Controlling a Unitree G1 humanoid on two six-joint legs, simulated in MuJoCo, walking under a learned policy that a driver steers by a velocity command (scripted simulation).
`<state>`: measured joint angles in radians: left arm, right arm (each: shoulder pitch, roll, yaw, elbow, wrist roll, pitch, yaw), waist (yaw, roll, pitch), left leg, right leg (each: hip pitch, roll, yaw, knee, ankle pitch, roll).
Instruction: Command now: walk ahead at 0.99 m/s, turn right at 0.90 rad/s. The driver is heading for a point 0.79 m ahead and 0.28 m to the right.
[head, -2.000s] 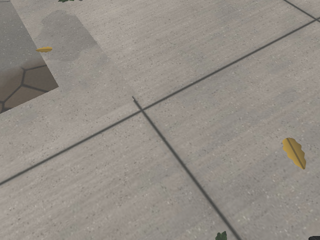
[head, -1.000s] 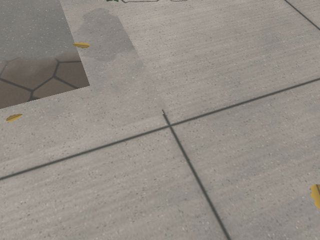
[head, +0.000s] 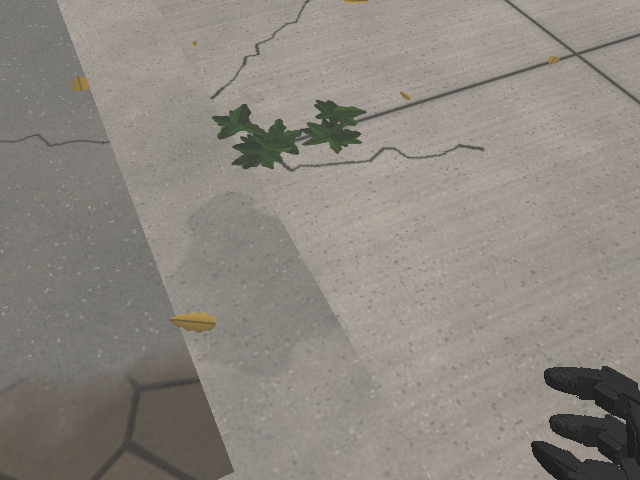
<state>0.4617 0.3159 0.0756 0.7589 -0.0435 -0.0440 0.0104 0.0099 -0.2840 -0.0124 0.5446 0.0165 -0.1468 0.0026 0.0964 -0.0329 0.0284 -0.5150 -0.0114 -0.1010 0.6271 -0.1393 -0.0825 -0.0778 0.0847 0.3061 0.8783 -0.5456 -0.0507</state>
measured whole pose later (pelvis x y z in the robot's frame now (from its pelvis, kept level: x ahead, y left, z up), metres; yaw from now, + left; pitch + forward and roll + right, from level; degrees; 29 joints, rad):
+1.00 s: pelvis +0.78 -0.21 +0.01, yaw -52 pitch +0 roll +2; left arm 0.27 0.31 0.05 0.72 -0.02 0.00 0.02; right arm 0.12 -0.27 -0.03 0.64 -0.03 -0.10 0.03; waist 0.02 -0.01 0.12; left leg -0.42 -0.03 -0.01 0.54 -0.12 -0.01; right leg -0.40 0.06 0.14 1.35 -0.52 0.04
